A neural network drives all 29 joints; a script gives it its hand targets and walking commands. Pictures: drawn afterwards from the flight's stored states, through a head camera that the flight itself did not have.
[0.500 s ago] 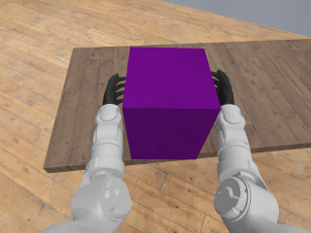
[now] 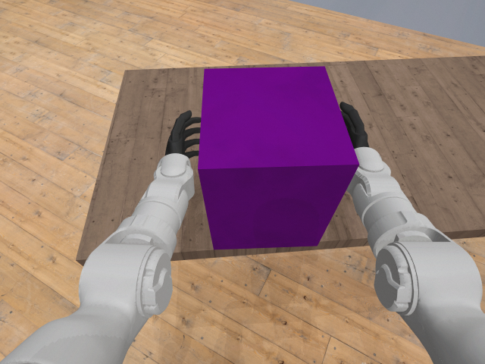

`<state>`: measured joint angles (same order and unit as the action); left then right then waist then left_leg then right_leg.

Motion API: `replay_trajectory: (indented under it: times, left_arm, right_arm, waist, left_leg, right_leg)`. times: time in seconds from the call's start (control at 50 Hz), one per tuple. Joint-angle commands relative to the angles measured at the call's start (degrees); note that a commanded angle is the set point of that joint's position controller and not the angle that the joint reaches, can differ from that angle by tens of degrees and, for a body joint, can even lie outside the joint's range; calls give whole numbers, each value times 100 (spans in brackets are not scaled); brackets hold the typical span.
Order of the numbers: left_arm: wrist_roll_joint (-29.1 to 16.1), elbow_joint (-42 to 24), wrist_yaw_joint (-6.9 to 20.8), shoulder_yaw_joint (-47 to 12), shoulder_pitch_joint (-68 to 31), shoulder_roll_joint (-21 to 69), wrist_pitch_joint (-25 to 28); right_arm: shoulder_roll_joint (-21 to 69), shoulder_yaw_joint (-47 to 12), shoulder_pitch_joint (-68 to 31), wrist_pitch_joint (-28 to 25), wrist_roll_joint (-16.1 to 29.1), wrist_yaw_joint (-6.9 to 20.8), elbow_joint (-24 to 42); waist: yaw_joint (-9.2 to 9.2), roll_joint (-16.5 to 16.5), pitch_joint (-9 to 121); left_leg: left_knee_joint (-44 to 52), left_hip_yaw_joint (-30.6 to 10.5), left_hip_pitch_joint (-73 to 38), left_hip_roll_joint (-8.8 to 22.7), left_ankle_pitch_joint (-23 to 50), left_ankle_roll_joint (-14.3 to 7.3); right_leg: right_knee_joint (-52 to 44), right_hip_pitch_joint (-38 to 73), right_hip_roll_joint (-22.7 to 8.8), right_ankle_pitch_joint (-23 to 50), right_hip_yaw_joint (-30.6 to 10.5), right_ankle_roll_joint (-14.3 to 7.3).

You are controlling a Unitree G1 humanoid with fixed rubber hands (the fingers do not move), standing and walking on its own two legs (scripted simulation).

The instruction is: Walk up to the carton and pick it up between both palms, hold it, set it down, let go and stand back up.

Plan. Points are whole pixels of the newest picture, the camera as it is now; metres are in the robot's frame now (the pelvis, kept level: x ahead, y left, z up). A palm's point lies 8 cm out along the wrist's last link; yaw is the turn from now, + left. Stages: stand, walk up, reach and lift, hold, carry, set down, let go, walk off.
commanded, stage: set down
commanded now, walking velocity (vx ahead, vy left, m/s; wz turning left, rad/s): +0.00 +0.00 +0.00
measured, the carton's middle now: (265, 164) +0.45 +0.02 +0.05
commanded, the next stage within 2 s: none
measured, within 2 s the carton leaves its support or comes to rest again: neither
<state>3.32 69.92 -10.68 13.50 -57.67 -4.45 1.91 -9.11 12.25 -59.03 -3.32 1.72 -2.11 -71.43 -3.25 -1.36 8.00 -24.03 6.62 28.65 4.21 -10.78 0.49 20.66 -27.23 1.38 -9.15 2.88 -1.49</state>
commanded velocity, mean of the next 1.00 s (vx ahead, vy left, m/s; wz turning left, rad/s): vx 0.00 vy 0.00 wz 0.00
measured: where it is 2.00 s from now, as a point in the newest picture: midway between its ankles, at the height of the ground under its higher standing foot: outside the picture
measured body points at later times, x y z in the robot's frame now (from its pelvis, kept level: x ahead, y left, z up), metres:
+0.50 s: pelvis -0.01 -0.02 -0.01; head +0.05 -0.02 +0.44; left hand +0.45 +0.21 +0.11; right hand +0.50 -0.16 +0.15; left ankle -0.01 +0.13 -0.74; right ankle -0.01 -0.10 -0.74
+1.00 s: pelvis -0.02 -0.01 +0.00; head +0.03 +0.00 +0.45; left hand +0.46 +0.21 +0.19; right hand +0.49 -0.17 +0.23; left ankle -0.01 +0.13 -0.74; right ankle -0.01 -0.10 -0.74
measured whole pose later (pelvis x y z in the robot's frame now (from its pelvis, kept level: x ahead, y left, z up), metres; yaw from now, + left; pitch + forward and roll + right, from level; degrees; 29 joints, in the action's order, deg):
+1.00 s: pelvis -0.02 -0.01 +0.00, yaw +1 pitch +15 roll -1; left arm -13.1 65.6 -6.7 0.0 -69.4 -17.5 -13.9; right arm -23.2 -5.0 -75.4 10.4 25.0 -1.3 -73.0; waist -2.5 -1.5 10.7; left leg -21.9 1.0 29.5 3.7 -7.8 2.3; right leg 19.4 -27.9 2.3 -7.0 3.6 -2.6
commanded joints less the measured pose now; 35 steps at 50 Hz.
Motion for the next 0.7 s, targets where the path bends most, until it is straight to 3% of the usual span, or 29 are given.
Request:
replay_trajectory:
  times: [0.0, 0.08, 0.12, 0.14, 0.18, 0.2, 0.24, 0.26, 0.3, 0.34, 0.38, 0.42, 0.58, 0.66, 0.68]
  left_arm:
    - [-330, -709, -13, -379, -2564, -569, 328]
    - [-407, -701, 113, -548, -2510, -676, 202]
    - [-448, -637, 207, -527, -2550, -928, 125]
    - [-514, -464, 265, -528, -2494, -923, 137]
    - [-715, -390, 347, -608, -2513, -1116, 260]
    - [-763, -255, 370, -611, -2581, -1226, 305]
    - [-905, -227, 398, -675, -2708, -1440, 369]
    - [-990, -54, 421, -768, -2766, -1447, 411]
    - [-1209, -103, 448, -895, -2922, -1536, 551]
    - [-1339, -158, 469, -1000, -3016, -1680, 622]
    - [-1437, -94, 531, -1058, -3147, -1742, 651]
    - [-1512, -290, 523, -1038, -3274, -1967, 573]
    - [-1900, -346, 495, -1590, -3717, -2011, -201]
    - [-1974, -455, 417, -1747, -3881, -1999, -623]
    - [-1953, -411, 413, -1759, -3826, -1979, -736]
  right_arm:
    - [-895, -381, -2310, -389, 503, -84, 361]
    - [-1263, -573, -2251, -511, 770, -204, 122]
    - [-1344, -765, -2341, -470, 932, -241, 102]
    - [-1261, -858, -2390, -449, 941, -266, 65]
    - [-1180, -1089, -2519, -444, 1178, -303, 423]
    - [-1238, -1146, -2631, -409, 1231, -312, 357]
    - [-1264, -1368, -2774, -320, 1461, -291, 492]
    - [-1178, -1480, -2859, -269, 1546, -275, 348]
    - [-1153, -1713, -3008, -224, 1796, -215, 463]
    - [-1347, -1820, -3137, -232, 1986, -165, 507]
    - [-1401, -1961, -3279, -172, 2124, -126, 429]
    - [-1750, -1937, -3342, -136, 2238, -118, 478]
    - [-2066, -1841, -3841, 528, 2349, 39, 64]
    - [-2213, -1657, -4022, 787, 2258, 125, 12]
    - [-2250, -1681, -3990, 843, 2273, 143, 18]
  waist:
    - [-101, 354, 3835]
    - [-41, 352, 3608]
    - [-51, 212, 3333]
    - [-22, -12, 3252]
    - [-111, -221, 3315]
    - [-31, -199, 3304]
    - [-124, -222, 3448]
    - [-71, -230, 3362]
    - [-100, -285, 3537]
    - [-139, -134, 3844]
    - [-87, -293, 3780]
    - [-118, -158, 3975]
    - [48, -1, 3317]
    - [-3, 242, 3505]
    - [58, 199, 3450]
  left_leg:
    - [-850, -421, -2772, -77, 3914, 309]
    - [-952, -433, -2755, -89, 4326, 435]
    - [-841, -418, -2301, -183, 3852, 397]
    - [-735, -386, -1834, -233, 3442, 338]
    - [-502, -327, -1031, -355, 2729, 206]
    - [-412, -334, -726, -390, 2395, 183]
    - [-312, -318, -396, -416, 2137, 120]
    - [-295, -344, -272, -421, 1981, 82]
    - [-305, -364, -234, -411, 2031, 80]
    - [-359, -394, -246, -436, 2178, 111]
    - [-329, -421, -235, -440, 2046, 110]
    - [-328, -428, -456, -405, 2187, 169]
    - [-256, -526, -1158, -237, 1603, 180]
    - [-181, -521, -1294, -223, 1547, 212]
    - [-188, -580, -1351, -229, 1628, 209]
  right_leg:
    - [90, 398, 254, 1869, 90, 25]
    - [102, 609, 314, 2370, 74, 61]
    - [197, 960, 236, 2659, -12, 132]
    - [267, 1291, 165, 2826, -61, 182]
    - [483, 1970, 48, 3229, -240, 308]
    - [539, 2118, 3, 3280, -288, 333]
    - [650, 2409, -57, 3286, -378, 361]
    - [671, 2289, -100, 3125, -394, 378]
    - [708, 2256, -135, 3176, -385, 392]
    - [822, 2266, -131, 3354, -402, 402]
    - [813, 2160, -139, 3217, -404, 437]
    - [794, 2052, -81, 3250, -371, 426]
    - [249, 782, 35, 1395, -106, 217]
    - [167, 645, 58, 1198, -55, 140]
    - [135, 693, 73, 1228, -71, 141]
